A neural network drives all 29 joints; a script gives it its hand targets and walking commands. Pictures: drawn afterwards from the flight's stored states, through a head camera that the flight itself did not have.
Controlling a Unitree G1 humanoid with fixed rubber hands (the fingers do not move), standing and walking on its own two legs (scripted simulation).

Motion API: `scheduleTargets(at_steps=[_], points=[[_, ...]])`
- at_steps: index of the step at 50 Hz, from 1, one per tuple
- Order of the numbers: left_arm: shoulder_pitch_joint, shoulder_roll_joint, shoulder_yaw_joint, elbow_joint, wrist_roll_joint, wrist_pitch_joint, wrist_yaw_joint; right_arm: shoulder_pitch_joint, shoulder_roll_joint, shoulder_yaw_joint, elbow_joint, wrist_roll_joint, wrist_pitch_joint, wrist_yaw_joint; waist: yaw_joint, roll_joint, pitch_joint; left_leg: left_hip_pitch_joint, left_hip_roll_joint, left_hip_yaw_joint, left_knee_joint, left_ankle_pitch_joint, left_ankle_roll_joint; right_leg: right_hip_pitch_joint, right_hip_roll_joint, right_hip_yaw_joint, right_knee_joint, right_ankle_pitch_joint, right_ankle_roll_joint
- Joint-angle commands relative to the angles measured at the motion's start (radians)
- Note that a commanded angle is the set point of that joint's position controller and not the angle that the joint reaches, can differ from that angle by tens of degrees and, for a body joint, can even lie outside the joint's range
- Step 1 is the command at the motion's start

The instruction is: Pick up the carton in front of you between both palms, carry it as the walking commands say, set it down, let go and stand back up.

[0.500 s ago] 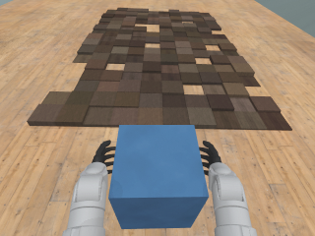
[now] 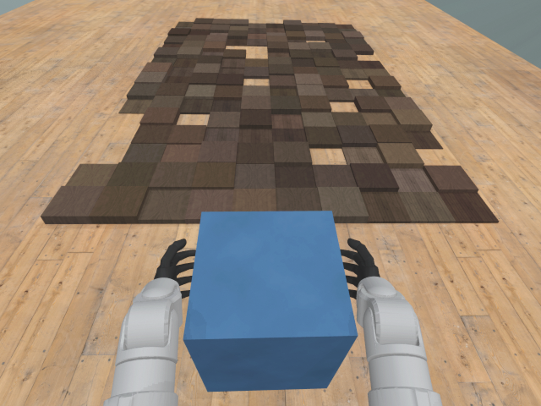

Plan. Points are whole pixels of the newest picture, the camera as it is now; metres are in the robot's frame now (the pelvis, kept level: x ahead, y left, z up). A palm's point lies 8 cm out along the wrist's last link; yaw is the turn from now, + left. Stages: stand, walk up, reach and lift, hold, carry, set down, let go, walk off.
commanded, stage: carry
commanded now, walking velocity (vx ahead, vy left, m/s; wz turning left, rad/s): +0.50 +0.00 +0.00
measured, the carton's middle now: (267, 304) +0.30 +0.01 -0.02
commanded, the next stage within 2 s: none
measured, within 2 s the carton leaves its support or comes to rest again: neither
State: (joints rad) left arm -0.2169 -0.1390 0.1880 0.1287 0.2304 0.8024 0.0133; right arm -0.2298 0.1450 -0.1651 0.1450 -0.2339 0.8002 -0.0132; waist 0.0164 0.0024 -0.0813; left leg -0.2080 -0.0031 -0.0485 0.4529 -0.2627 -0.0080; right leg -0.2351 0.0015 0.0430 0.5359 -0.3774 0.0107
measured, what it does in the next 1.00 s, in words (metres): walks ahead: left foot, then right foot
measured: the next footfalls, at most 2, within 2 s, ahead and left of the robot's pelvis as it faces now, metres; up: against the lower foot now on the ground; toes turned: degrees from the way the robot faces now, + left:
left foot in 0.34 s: +0.21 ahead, +0.11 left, +0.00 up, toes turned +11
right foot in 0.74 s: +0.50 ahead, -0.12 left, +0.00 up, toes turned -13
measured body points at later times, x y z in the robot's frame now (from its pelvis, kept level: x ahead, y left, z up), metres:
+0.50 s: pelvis +0.18 +0.02 +0.00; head +0.18 +0.02 +0.45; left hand +0.46 +0.17 +0.07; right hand +0.45 -0.14 +0.07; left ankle +0.17 +0.10 -0.74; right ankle +0.14 -0.10 -0.68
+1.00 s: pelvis +0.49 -0.05 +0.01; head +0.52 -0.06 +0.46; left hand +0.76 +0.11 +0.06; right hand +0.77 -0.19 +0.06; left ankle +0.52 +0.09 -0.68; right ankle +0.46 -0.11 -0.74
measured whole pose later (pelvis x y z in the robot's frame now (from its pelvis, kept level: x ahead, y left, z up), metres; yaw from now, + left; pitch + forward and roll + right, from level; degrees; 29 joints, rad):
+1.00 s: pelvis +0.49 -0.05 +0.01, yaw +1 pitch +6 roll +1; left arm -0.12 -0.13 0.10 -0.34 0.09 1.16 0.09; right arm -0.13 0.13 -0.09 -0.35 -0.10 1.18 -0.09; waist 0.02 0.00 -0.04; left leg -0.61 0.10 0.10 0.92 -0.24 0.00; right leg -0.21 -0.03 -0.24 0.31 -0.21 -0.07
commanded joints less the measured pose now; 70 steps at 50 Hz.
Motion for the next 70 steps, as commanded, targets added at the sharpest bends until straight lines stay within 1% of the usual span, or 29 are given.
scheduleTargets(at_steps=[1,3,5,6,8,10,13,16,17,18,19,20,23,27,33,35,37,38,39,40,43,47,56,60,61,62,63,66,70], points=[[-0.608,-0.922,-0.704,-0.154,-0.361,-0.005,-0.23,-0.516,0.898,0.635,-0.167,0.313,-0.007,0.201,-0.023,0.151,-0.21,0.003,0.218,-0.205,-0.209,-0.333,0.118,-0.052,0.006,-0.12,0.001,0.002,-0.001],[-0.597,-0.911,-0.747,-0.209,-0.409,0.044,-0.221,-0.525,0.867,0.678,-0.255,0.343,0.052,0.183,-0.014,0.081,-0.247,-0.13,0.146,-0.067,-0.079,-0.358,0.086,0.122,-0.026,-0.066,-0.162,-0.05,-0.03],[-0.544,-0.863,-0.741,-0.228,-0.409,0.105,-0.203,-0.558,0.852,0.726,-0.306,0.391,0.119,0.179,0.01,-0.263,-0.166,-0.466,0.007,0.139,0.314,-0.26,0.0,0.269,-0.304,0.403,-0.387,-0.319,-0.144],[-0.531,-0.841,-0.741,-0.251,-0.41,0.138,-0.191,-0.583,0.841,0.749,-0.322,0.419,0.151,0.18,0.01,-0.246,-0.127,-0.554,0.05,0.117,0.374,-0.248,0.004,0.288,-0.374,0.488,-0.4,-0.203,-0.201],[-0.533,-0.826,-0.753,-0.321,-0.43,0.195,-0.173,-0.58,0.864,0.781,-0.348,0.48,0.203,0.183,0.01,-0.122,-0.169,-0.548,0.076,0.106,0.344,-0.201,0.007,0.32,-0.355,0.371,-0.363,0.026,-0.211],[-0.518,-0.833,-0.774,-0.394,-0.463,0.24,-0.164,-0.536,0.876,0.802,-0.381,0.518,0.245,0.177,0.01,-0.137,-0.218,-0.462,0.041,0.156,0.249,-0.127,-0.005,0.329,-0.277,0.202,-0.336,0.154,-0.168],[-0.446,-0.846,-0.796,-0.463,-0.49,0.3,-0.162,-0.466,0.878,0.804,-0.451,0.533,0.298,0.168,0.012,-0.18,-0.244,-0.338,0.008,0.217,0.099,-0.05,-0.013,0.299,-0.231,0.085,-0.299,0.25,-0.149],[-0.363,-0.868,-0.804,-0.501,-0.504,0.349,-0.17,-0.378,0.866,0.783,-0.506,0.516,0.348,0.163,-0.002,-0.109,-0.273,0.038,-0.013,0.285,-0.124,0.113,-0.004,0.091,-0.177,-0.04,-0.141,0.241,-0.107],[-0.348,-0.865,-0.803,-0.513,-0.507,0.362,-0.173,-0.344,0.862,0.776,-0.518,0.509,0.363,0.162,-0.015,-0.061,-0.315,0.261,0.05,0.223,-0.118,0.09,0.021,-0.065,-0.159,-0.077,-0.026,0.218,-0.08],[-0.345,-0.86,-0.8,-0.528,-0.511,0.377,-0.178,-0.313,0.834,0.766,-0.533,0.491,0.375,0.16,-0.036,0.107,-0.352,0.436,0.264,-0.071,-0.192,-0.146,0.082,-0.276,-0.109,-0.147,0.223,0.045,-0.03],[-0.382,-0.843,-0.803,-0.557,-0.53,0.398,-0.181,-0.29,0.857,0.75,-0.495,0.476,0.382,0.158,-0.045,0.291,-0.314,0.522,0.46,-0.407,-0.249,-0.202,0.205,-0.545,-0.011,-0.178,0.395,-0.132,-0.01],[-0.454,-0.835,-0.818,-0.579,-0.551,0.409,-0.186,-0.342,0.86,0.749,-0.527,0.484,0.385,0.156,-0.046,0.216,-0.28,0.479,0.491,-0.445,-0.235,-0.152,0.257,-0.605,-0.071,-0.088,0.516,-0.149,-0.033],[-0.506,-0.863,-0.815,-0.575,-0.591,0.421,-0.194,-0.448,0.875,0.754,-0.584,0.52,0.404,0.149,-0.04,0.039,-0.235,0.304,0.406,-0.22,-0.297,-0.105,0.187,-0.554,-0.144,-0.07,0.495,-0.017,-0.036],[-0.469,-0.875,-0.799,-0.542,-0.564,0.428,-0.173,-0.455,0.876,0.766,-0.578,0.555,0.424,0.158,-0.036,0.1,-0.221,0.264,0.304,0.013,-0.311,0.082,0.147,-0.457,-0.11,-0.147,0.267,0.15,0.001],[-0.411,-0.874,-0.778,-0.52,-0.516,0.434,-0.156,-0.41,0.863,0.758,-0.539,0.552,0.435,0.177,-0.038,0.165,-0.167,0.243,0.253,0.16,-0.241,0.319,0.105,-0.293,-0.053,-0.248,-0.003,0.301,-0.014],[-0.406,-0.879,-0.775,-0.522,-0.512,0.433,-0.16,-0.408,0.865,0.762,-0.541,0.545,0.434,0.18,-0.031,0.156,-0.167,0.221,0.246,0.201,-0.149,0.373,0.085,-0.172,-0.032,-0.287,-0.065,0.308,-0.03],[-0.373,-0.88,-0.768,-0.501,-0.508,0.429,-0.165,-0.393,0.86,0.767,-0.543,0.536,0.434,0.181,-0.009,0.082,-0.255,0.077,0.183,0.285,0.145,0.429,0.036,0.173,-0.005,-0.315,-0.089,0.222,-0.042],[-0.351,-0.873,-0.762,-0.496,-0.498,0.426,-0.167,-0.399,0.85,0.77,-0.551,0.535,0.435,0.182,0.014,-0.053,-0.335,-0.106,0.144,0.28,0.399,0.2,-0.005,0.366,-0.206,-0.021,-0.166,0.014,-0.086],[-0.346,-0.872,-0.755,-0.473,-0.484,0.415,-0.172,-0.419,0.863,0.786,-0.577,0.539,0.439,0.182,0.012,-0.305,-0.374,-0.429,0.013,0.228,0.679,-0.187,-0.039,0.562,-0.449,0.427,-0.289,-0.07,-0.229],[-0.345,-0.9,-0.764,-0.474,-0.495,0.407,-0.173,-0.425,0.858,0.786,-0.562,0.539,0.433,0.185,0.008,-0.259,-0.346,-0.529,0.046,0.107,0.801,-0.222,-0.005,0.53,-0.459,0.464,-0.319,0.074,-0.253],[-0.421,-0.974,-0.8,-0.527,-0.521,0.374,-0.177,-0.453,0.935,0.809,-0.563,0.553,0.395,0.191,-0.001,-0.048,-0.333,-0.506,0.148,0.05,0.754,-0.078,0.036,0.383,-0.379,0.193,-0.283,0.349,-0.182],[-0.423,-0.989,-0.837,-0.578,-0.559,0.347,-0.189,-0.39,0.971,0.819,-0.575,0.531,0.35,0.174,-0.002,-0.097,-0.321,-0.438,0.127,0.117,0.536,0.001,0.017,0.328,-0.317,-0.002,-0.333,0.375,-0.153],[-0.409,-0.839,-0.821,-0.664,-0.558,0.374,-0.184,-0.407,0.849,0.813,-0.689,0.528,0.374,0.148,0.007,-0.148,-0.169,-0.368,0.058,0.254,0.094,0.229,0.032,0.351,-0.238,-0.185,-0.297,0.601,-0.127],[-0.532,-0.713,-0.791,-0.689,-0.557,0.429,-0.151,-0.508,0.718,0.769,-0.703,0.555,0.432,0.14,-0.024,-0.102,-0.25,0.021,-0.03,0.343,-0.003,0.169,0.063,0.25,-0.176,-0.295,0.033,0.736,-0.073],[-0.571,-0.668,-0.78,-0.678,-0.551,0.445,-0.143,-0.532,0.675,0.752,-0.685,0.555,0.447,0.137,-0.051,-0.035,-0.319,0.248,0.07,0.206,0.003,0.097,0.076,0.083,-0.151,-0.277,0.226,0.525,-0.048],[-0.625,-0.659,-0.782,-0.671,-0.56,0.469,-0.133,-0.577,0.619,0.724,-0.648,0.538,0.457,0.135,-0.059,0.209,-0.429,0.489,0.368,-0.288,-0.078,-0.103,0.224,-0.216,-0.046,-0.238,0.549,0.232,0.001],[-0.672,-0.643,-0.774,-0.644,-0.565,0.483,-0.128,-0.6,0.622,0.718,-0.61,0.551,0.469,0.131,-0.061,0.308,-0.399,0.523,0.421,-0.493,-0.199,-0.026,0.282,-0.422,0.032,-0.143,0.724,-0.117,-0.009],[-0.813,-0.696,-0.743,-0.563,-0.588,0.499,-0.12,-0.773,0.676,0.72,-0.597,0.594,0.493,0.124,-0.057,0.061,-0.346,0.376,0.365,-0.201,-0.125,0.277,0.22,-0.485,-0.101,-0.03,0.76,-0.014,-0.063],[-0.968,-0.743,-0.716,-0.467,-0.59,0.506,-0.103,-0.98,0.726,0.705,-0.547,0.647,0.505,0.129,-0.054,0.1,-0.352,0.261,0.307,-0.016,-0.17,0.264,0.18,-0.416,-0.095,-0.082,0.565,0.083,-0.045]])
